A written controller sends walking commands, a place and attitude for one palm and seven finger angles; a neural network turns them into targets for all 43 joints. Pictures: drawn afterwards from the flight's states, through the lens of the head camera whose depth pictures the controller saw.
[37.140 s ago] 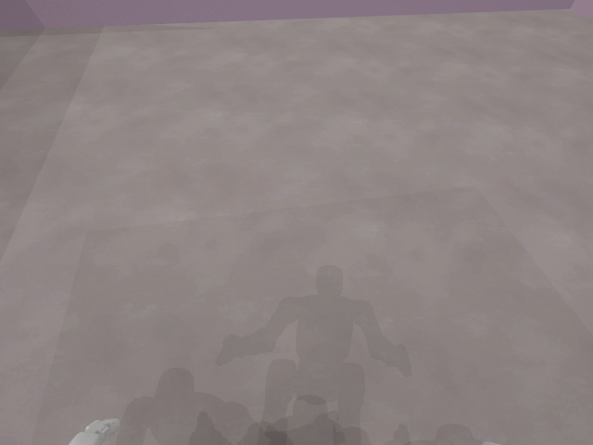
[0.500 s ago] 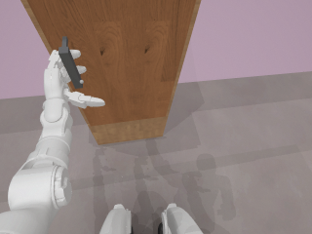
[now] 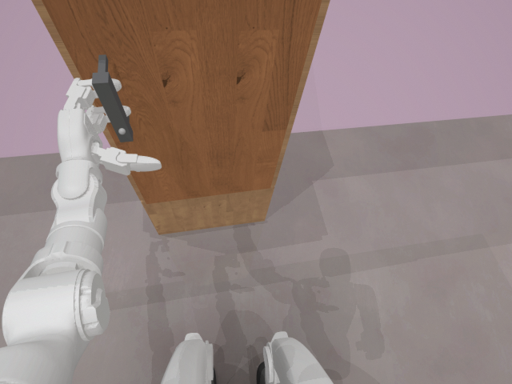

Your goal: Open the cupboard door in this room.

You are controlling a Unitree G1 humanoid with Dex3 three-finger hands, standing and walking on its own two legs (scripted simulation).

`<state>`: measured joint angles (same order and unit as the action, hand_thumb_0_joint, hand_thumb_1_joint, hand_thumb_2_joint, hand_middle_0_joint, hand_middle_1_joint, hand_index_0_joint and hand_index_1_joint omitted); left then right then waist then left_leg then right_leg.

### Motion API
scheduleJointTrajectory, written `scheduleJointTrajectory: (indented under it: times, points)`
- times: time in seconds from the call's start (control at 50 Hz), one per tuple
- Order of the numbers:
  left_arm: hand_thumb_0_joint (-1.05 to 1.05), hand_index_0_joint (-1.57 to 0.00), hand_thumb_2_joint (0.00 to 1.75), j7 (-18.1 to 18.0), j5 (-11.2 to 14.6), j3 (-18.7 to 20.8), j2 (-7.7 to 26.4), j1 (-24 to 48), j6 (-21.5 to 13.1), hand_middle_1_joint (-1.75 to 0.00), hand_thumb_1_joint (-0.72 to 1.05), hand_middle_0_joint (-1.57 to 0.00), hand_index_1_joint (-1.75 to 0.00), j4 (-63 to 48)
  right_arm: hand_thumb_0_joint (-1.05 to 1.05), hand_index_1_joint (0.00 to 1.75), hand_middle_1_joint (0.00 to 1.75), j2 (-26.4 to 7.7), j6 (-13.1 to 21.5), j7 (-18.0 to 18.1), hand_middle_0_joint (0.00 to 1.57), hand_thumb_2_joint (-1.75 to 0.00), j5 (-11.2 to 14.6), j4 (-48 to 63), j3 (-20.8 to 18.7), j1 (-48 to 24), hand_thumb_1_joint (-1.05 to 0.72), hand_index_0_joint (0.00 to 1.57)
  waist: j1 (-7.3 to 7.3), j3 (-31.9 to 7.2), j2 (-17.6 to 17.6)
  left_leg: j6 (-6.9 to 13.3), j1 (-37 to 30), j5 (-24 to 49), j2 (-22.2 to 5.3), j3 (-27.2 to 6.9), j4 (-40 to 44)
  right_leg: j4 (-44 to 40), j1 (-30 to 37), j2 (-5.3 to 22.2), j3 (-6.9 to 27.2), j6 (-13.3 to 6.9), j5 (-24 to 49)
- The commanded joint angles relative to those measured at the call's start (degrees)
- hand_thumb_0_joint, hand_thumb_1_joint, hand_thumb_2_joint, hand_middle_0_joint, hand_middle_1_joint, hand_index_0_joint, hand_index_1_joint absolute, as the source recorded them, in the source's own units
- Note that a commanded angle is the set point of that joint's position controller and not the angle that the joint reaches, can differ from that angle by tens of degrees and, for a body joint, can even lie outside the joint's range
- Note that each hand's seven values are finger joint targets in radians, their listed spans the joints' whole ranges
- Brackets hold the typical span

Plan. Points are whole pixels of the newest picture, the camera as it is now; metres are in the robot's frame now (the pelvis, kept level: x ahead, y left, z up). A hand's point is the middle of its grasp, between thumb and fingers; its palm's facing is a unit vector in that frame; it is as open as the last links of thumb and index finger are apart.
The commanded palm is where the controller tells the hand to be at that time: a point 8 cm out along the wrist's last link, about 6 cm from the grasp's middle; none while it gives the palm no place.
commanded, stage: close the thumb around the handle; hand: left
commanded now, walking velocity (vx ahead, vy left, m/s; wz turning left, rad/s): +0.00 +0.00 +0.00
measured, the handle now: (115, 101) +0.55 +0.20 +0.06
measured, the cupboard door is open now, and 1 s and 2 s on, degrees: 1 6 44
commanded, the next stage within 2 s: pull the door open along its arc in 0.60 s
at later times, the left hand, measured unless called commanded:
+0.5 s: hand (124, 132) +0.49 +0.18 +0.05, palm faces +0.10 -1.00 -0.01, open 6.3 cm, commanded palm +0.47 +0.22 +0.05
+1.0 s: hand (135, 147) +0.46 +0.16 +0.05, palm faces +0.11 -0.99 +0.01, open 6.1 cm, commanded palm +0.41 +0.20 +0.05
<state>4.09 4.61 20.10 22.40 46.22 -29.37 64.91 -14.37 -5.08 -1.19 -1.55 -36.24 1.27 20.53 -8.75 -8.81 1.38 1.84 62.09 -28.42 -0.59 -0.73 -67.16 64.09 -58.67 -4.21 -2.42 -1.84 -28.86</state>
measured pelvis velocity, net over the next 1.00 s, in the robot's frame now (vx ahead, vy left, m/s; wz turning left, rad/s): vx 0.01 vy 0.01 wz -0.02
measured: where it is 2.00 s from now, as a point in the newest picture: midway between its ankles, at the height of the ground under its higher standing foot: outside the picture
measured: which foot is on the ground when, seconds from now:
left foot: down 0.00-1.00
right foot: down 0.00-1.00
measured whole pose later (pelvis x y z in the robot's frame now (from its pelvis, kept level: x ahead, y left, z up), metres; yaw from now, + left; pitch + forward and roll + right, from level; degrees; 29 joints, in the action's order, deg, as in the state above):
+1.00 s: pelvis +0.01 +0.01 +0.01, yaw -1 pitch +22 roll -3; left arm 0.8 6.4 16.2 15.5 34.4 -27.9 52.6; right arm -13.5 -6.0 -2.8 -1.2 -35.1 0.3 21.3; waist -7.3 -10.1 1.8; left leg 2.4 58.2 -28.8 -0.8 0.9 -64.8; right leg 61.9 -55.4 -4.5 -0.6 -1.3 -28.7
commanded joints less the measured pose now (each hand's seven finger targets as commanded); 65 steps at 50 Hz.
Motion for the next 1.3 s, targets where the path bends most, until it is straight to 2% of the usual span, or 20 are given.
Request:
scheduleJointTrajectory:
  times: [0.0, 0.12, 0.16, 0.24, 0.38, 0.46, 0.52, 0.58, 0.64, 0.68, 0.7, 0.84, 0.94, 1.04, 1.08, 1.1, 1.12, 1.14, 1.24, 1.28]
  points:
    - [0.00, -0.32, 0.44, 0.70, 0.34, -1.24, 9.79, 25.05, -3.55, -1.24, -0.16, -0.32, -1.24, -12.59, 0.00, 0.30, 0.30, -9.99, 0.97, 0.77, 0.20, -0.90, 0.00, 3.09, -3.59, 7.92, -0.90, 0.20, -1.03, -26.38, 7.55, -0.50, -23.72, 19.97, -0.12, -2.97, 6.51, -7.82, 8.11, 0.84, 1.75, 0.34, 18.22]
    - [0.00, -0.35, 0.59, -0.26, 0.72, 0.52, 11.15, 25.11, -3.02, -1.27, 0.17, -0.35, -1.27, -11.99, 0.00, 0.30, 0.30, -10.08, 0.93, 0.82, 0.20, -0.90, -0.07, 3.21, -3.50, 7.81, -0.90, 0.20, -1.16, -25.43, 4.88, -0.20, -21.47, 19.40, 0.04, -2.77, 6.25, -8.00, 9.36, 0.79, 1.88, 0.59, 18.42]
    - [0.00, -0.36, 0.64, -0.79, 0.27, 1.67, 12.61, 24.75, -3.70, -1.28, 0.28, -0.36, -1.28, -13.51, 0.00, 0.30, 0.30, -10.07, 0.90, 0.76, 0.20, -0.90, -0.20, 3.45, -3.44, 7.90, -0.90, 0.20, -0.13, -27.68, 5.99, -0.41, -22.79, 20.88, 0.01, -2.99, 6.43, -7.30, 9.95, 0.74, 1.73, 0.40, 19.15]
    - [0.00, -0.37, 0.73, -1.00, -0.34, -0.33, 10.47, 24.96, -4.12, -1.31, 0.51, -0.37, -1.31, -12.77, 0.00, 0.30, 0.30, -9.96, 0.95, 0.52, 0.20, -0.90, -0.24, 3.37, -3.45, 7.59, -0.90, 0.20, -1.02, -25.16, 6.63, -0.57, -23.50, 19.91, -0.22, -3.38, 6.56, -7.40, 7.12, 0.61, 1.31, 0.25, 17.39]
    - [0.00, -0.40, 0.90, -0.47, 0.29, 0.30, 11.19, 25.33, -3.05, -1.35, 0.90, -0.40, -1.35, -11.23, 0.00, 0.30, 0.30, -10.31, 0.83, 0.86, 0.20, -0.90, -0.08, 3.37, -3.33, 7.66, -0.90, 0.20, -1.43, -25.57, 4.97, -0.45, -22.25, 18.92, -0.23, -3.35, 6.52, -7.69, 7.69, 0.70, 1.38, 0.43, 16.95]
    - [0.00, -0.40, 0.90, -0.28, -0.03, 0.52, 11.84, 26.34, -3.82, -1.35, 0.90, -0.40, -1.35, -12.66, 0.00, 0.30, 0.30, -10.42, 1.02, 0.90, 0.20, -0.90, -0.25, 3.29, -3.40, 7.82, -0.90, 0.20, -0.95, -27.31, 7.52, -0.85, -25.11, 20.57, -0.48, -4.11, 6.52, -7.03, 5.85, 0.67, 0.95, 0.12, 16.53]
    - [0.00, -0.40, 0.90, -0.84, 0.45, 2.77, 13.65, 25.10, -3.50, -1.35, 0.90, -0.40, -1.35, -12.35, 0.00, 0.30, 0.30, -10.49, 0.89, 0.91, 0.20, -0.90, -0.36, 3.21, -3.43, 8.04, -0.90, 0.20, -0.33, -27.90, 6.35, -0.86, -24.05, 21.11, -0.42, -3.74, 6.25, -7.02, 7.60, 0.62, 1.13, 0.26, 17.49]
    - [0.00, -0.40, 0.90, -1.36, 0.00, 1.23, 11.73, 24.64, -3.81, -1.35, 0.90, -0.40, -1.35, -14.65, 0.00, 0.30, 0.30, -10.07, 0.78, 0.57, 0.20, -0.90, -0.46, 3.79, -3.42, 7.79, -0.90, 0.20, 0.16, -29.44, 8.44, -1.19, -26.01, 23.36, -0.46, -3.80, 6.50, -6.51, 7.61, 0.59, 0.86, 0.16, 18.61]
    - [0.00, -0.40, 0.90, -1.92, -0.35, 1.87, 12.35, 23.21, -3.42, -1.35, 0.90, -0.40, -1.35, -12.15, 0.00, 0.30, 0.30, -10.32, 0.58, 0.57, 0.20, -0.90, -0.37, 3.49, -3.43, 8.19, -0.90, 0.20, -0.64, -26.18, 4.73, -0.86, -24.05, 21.87, -0.63, -3.83, 6.66, -7.01, 7.37, 0.38, 0.82, 0.25, 18.08]
    - [0.00, -0.40, 0.90, -2.24, -0.64, 1.66, 12.55, 25.44, -3.46, -1.35, 0.90, -0.40, -1.35, -12.98, 0.00, 0.30, 0.30, -10.27, 0.60, 0.62, 0.20, -0.90, -0.33, 3.47, -3.45, 7.92, -0.90, 0.20, -0.97, -25.13, 5.20, -0.75, -22.72, 19.49, -0.54, -3.67, 6.95, -7.35, 7.41, 0.59, 1.00, 0.44, 16.67]
    - [0.00, -0.40, 0.90, -2.15, -0.65, -1.63, 8.54, 26.60, -3.72, -1.35, 0.90, -0.40, -1.35, -14.26, 0.00, 0.30, 0.30, -9.84, 0.75, 0.41, 0.20, -0.90, -0.36, 3.68, -3.49, 7.70, -0.90, 0.20, -1.33, -26.04, 6.99, -0.94, -24.67, 20.12, -0.47, -3.85, 7.08, -7.33, 6.50, 0.56, 0.81, 0.29, 16.62]
    - [0.00, -0.40, 0.90, -2.41, 1.03, -1.68, 5.75, 15.92, -4.33, -1.35, 0.90, -0.40, -1.35, -18.98, 0.00, 0.30, 0.30, -9.63, 0.71, -0.40, 0.20, -0.90, -0.34, 4.69, -4.12, 7.33, -0.90, 0.20, 1.53, -30.17, 6.14, -1.44, -28.55, 26.59, -0.57, -3.18, 7.45, -7.26, 10.35, 0.23, 0.61, -0.07, 21.71]
    - [0.00, -0.40, 0.90, -2.60, 2.43, -4.38, 0.89, 2.54, -3.32, -1.35, 0.90, -0.40, -1.35, -26.94, 0.00, 0.30, 0.30, -8.79, 0.80, -1.00, 0.20, -0.90, 0.50, 7.04, -4.50, 5.41, -0.90, 0.20, 3.61, -29.04, 2.61, -0.87, -26.82, 26.67, -0.03, -1.38, 9.04, -8.71, 16.69, 0.25, 0.99, 0.08, 25.75]
    - [0.00, -0.40, 0.90, -3.18, 3.68, -11.38, -6.59, -13.01, -2.39, -1.35, 0.90, -0.40, -1.35, -40.12, 0.00, 0.30, 0.30, -7.79, 1.69, -1.77, 0.20, -0.90, 1.35, 9.85, -4.69, 2.41, -0.90, 0.20, 5.58, -25.47, 2.37, -0.93, -28.81, 29.13, -0.22, -0.86, 10.91, -9.66, 18.86, 0.53, 0.45, -0.13, 28.00]
    - [0.00, -0.40, 0.90, -4.37, 3.48, -14.81, -10.24, -15.98, -1.79, -1.35, 0.90, -0.40, -1.35, -43.31, 0.00, 0.30, 0.30, -7.23, 1.99, -1.88, 0.20, -0.90, 1.37, 10.06, -4.73, 1.32, -0.90, 0.20, 5.07, -22.13, 1.85, -0.93, -29.20, 28.04, -0.32, -0.88, 11.33, -10.26, 17.65, 0.72, 0.04, 0.13, 26.94]
    - [0.00, -0.40, 0.90, -12.66, 7.21, -7.44, -12.20, -16.27, -1.12, -1.35, 0.90, -0.40, -1.35, -46.00, 0.00, 0.30, 0.30, -5.92, 2.51, -1.73, 0.20, -0.90, 0.70, 10.32, -4.58, -0.87, -0.90, 0.20, 9.07, -20.87, 1.15, -1.57, -26.64, 26.57, -0.26, -0.51, 12.42, -10.22, 18.58, 0.84, -0.67, 0.21, 24.33]
    - [0.00, -0.40, 0.90, -16.82, 4.98, -13.16, -16.79, -18.68, -0.34, -1.35, 0.90, -0.40, -1.35, -46.40, 0.00, 0.30, 0.30, -5.60, 3.09, -2.07, 0.20, -0.90, 0.30, 10.48, -4.31, -1.86, -0.90, 0.20, 7.12, -18.85, 1.47, -1.74, -26.17, 24.25, -0.18, -0.57, 12.13, -10.21, 17.35, 0.81, -0.71, 0.34, 22.67]
    - [0.00, -0.40, 0.90, -19.67, 3.78, -15.43, -19.06, -19.22, -0.20, -1.35, 0.90, -0.40, -1.35, -48.40, 0.00, 0.30, 0.30, -5.34, 3.59, -2.30, 0.20, -0.90, 0.20, 10.64, -4.27, -2.33, -0.90, 0.20, 6.72, -17.33, 0.49, -1.86, -25.69, 22.97, -0.22, -1.27, 12.22, -10.25, 16.65, 1.00, -1.05, 0.18, 21.07]
    - [0.00, -0.40, 0.90, -32.37, -3.40, -20.20, -24.80, -28.31, 0.79, -1.35, 0.90, -0.40, -1.35, -53.63, 0.00, 0.30, 0.30, -4.20, 4.74, -3.30, 0.20, -0.90, -1.93, 11.43, -4.59, -5.10, -0.90, 0.20, 8.12, -20.68, -2.96, -1.70, -24.48, 23.29, 0.33, -1.07, 10.92, -8.40, 19.23, 1.71, -0.64, 0.01, 22.82]
    - [0.00, -0.40, 0.90, -36.28, -6.95, -23.72, -28.41, -30.40, 2.11, -1.35, 0.90, -0.40, -1.35, -55.07, 0.00, 0.30, 0.30, -3.16, 4.94, -3.62, 0.20, -0.90, -2.43, 11.66, -4.21, -7.15, -0.90, 0.20, 8.33, -20.12, -1.92, -1.84, -23.96, 22.16, 0.50, -0.98, 10.97, -8.09, 19.07, 2.19, -0.85, -0.23, 21.92]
